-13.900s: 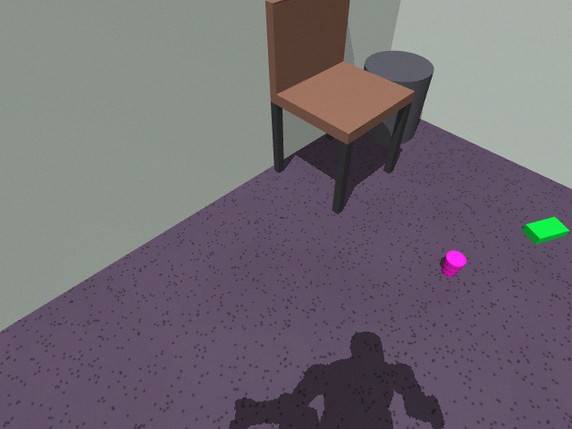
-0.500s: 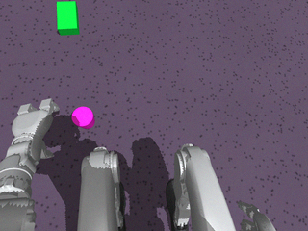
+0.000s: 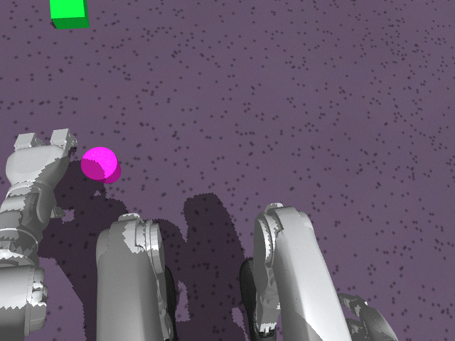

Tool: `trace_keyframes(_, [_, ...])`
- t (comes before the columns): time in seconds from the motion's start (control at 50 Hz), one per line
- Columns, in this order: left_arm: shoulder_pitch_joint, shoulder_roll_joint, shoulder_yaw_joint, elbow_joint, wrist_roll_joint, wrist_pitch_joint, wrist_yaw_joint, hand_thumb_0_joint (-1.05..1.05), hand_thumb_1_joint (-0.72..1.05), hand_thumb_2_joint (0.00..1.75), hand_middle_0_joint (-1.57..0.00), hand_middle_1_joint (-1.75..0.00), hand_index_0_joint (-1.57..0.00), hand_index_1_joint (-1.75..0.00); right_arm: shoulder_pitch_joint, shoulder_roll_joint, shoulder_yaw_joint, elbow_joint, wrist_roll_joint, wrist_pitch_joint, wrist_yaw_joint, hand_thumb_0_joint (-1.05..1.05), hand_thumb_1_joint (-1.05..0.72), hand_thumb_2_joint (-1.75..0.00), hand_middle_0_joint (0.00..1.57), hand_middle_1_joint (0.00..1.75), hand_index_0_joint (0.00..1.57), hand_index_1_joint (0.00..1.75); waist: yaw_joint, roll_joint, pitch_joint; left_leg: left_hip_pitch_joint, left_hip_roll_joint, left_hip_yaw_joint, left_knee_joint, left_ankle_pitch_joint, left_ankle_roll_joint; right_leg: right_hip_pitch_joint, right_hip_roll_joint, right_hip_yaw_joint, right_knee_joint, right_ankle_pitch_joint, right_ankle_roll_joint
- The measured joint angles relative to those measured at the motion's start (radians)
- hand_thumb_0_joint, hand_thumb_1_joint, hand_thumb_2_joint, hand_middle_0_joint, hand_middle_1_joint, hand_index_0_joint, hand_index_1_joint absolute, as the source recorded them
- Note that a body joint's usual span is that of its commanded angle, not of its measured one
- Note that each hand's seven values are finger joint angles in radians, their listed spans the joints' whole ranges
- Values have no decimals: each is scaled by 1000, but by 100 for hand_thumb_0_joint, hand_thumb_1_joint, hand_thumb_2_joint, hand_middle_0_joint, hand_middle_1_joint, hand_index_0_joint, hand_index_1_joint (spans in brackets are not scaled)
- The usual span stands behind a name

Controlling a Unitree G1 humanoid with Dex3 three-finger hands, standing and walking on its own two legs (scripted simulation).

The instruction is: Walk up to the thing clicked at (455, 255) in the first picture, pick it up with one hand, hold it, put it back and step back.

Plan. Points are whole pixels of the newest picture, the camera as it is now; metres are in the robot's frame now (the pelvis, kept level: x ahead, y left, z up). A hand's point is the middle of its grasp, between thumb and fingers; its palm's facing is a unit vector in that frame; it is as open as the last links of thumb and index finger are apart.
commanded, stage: rise first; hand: left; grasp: from above
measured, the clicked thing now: (105, 168) +0.46 +0.26 -0.31
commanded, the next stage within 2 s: approach in 0.48 s
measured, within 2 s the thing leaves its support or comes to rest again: neither
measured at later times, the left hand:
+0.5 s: hand (64, 177) +0.41 +0.31 -0.19, palm faces -0.44 -0.09 -0.89, open 14.2 cm
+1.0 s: hand (108, 148) +0.48 +0.23 -0.20, palm faces -0.38 -0.06 -0.92, open 14.2 cm
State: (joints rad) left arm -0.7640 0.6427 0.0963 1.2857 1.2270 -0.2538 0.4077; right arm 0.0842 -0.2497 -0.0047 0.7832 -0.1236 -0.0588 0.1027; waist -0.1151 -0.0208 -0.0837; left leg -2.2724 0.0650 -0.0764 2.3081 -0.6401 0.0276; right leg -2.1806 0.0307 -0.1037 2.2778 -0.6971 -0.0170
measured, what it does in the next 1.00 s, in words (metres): stands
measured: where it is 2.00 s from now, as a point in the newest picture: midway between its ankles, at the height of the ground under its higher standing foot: (212, 322)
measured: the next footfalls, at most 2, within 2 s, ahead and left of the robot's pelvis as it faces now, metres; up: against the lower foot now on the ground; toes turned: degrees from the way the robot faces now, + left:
none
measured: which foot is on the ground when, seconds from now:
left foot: down 0.00-1.00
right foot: down 0.00-1.00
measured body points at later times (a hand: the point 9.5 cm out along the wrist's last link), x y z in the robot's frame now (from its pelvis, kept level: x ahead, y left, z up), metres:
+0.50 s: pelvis +0.01 +0.00 -0.01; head +0.24 +0.06 +0.37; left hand +0.43 +0.31 -0.14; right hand +0.09 -0.28 -0.13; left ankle +0.09 +0.12 -0.32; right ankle +0.09 -0.11 -0.32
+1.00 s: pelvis +0.00 +0.00 -0.02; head +0.24 +0.05 +0.35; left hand +0.49 +0.23 -0.15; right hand +0.05 -0.28 -0.13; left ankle +0.09 +0.12 -0.32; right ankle +0.09 -0.11 -0.32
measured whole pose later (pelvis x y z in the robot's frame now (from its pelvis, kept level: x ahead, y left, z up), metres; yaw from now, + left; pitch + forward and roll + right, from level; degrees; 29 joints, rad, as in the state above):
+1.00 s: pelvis +0.00 +0.00 -0.02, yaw -2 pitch +33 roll -7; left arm -0.99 0.63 0.06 1.50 1.25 -0.13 0.53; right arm 0.12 -0.27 0.08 0.76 -0.16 -0.10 0.12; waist -0.26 -0.03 -0.04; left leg -2.34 0.08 -0.11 2.39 -0.65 0.02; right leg -2.25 0.05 -0.13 2.34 -0.68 -0.02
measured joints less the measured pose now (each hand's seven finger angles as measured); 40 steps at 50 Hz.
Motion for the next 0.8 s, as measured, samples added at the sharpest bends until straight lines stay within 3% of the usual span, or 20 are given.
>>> trace_keyframes(0.62, [-25, 27, 16, 35, -7, 27, 31, 0, -56, 102, -9, -102, -8, -102, 18, -13, 21, -7, -14, -7, 10, 0, -92, -90, 20, 30, 20, 30, -39, -13, 29, -32, 8, -18, 58, -26, -1, -29, 11, -14, 44, -15, 1])
trace_keyframes(0.8, [-88, 0, -75, 96, -7, 48, 48, 0, -56, 101, -9, -104, -8, -104, 24, -13, 40, -3, -20, -23, 16, 0, -92, -90, 20, 30, 20, 30, -56, -19, 28, -44, 6, -17, 66, -16, -3, -44, 9, -14, 56, -6, -2])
